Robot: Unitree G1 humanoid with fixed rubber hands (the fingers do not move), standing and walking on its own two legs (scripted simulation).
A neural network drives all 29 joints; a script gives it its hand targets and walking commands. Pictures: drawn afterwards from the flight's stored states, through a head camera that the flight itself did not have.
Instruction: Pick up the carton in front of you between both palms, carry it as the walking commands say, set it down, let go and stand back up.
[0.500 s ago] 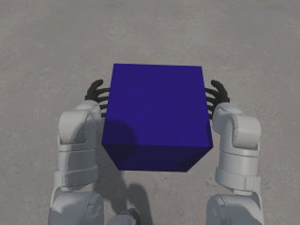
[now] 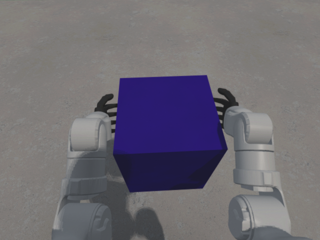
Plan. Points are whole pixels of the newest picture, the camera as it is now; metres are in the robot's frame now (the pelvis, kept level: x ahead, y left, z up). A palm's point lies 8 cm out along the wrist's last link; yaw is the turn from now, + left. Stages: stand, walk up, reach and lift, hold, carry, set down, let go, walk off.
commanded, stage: carry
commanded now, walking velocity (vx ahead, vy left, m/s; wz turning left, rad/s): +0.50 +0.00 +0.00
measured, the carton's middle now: (165, 138) +0.37 -0.01 +0.05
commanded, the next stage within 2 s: none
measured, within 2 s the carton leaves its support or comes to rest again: neither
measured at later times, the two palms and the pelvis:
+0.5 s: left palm (100, 59) +0.64 +0.20 +0.11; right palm (191, 61) +0.63 -0.10 +0.12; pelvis +0.29 +0.05 +0.03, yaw -1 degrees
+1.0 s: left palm (115, 36) +0.83 +0.17 +0.10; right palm (188, 35) +0.86 -0.12 +0.10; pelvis +0.59 +0.01 +0.03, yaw +2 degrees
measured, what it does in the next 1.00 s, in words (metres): walks ahead: left foot, then right foot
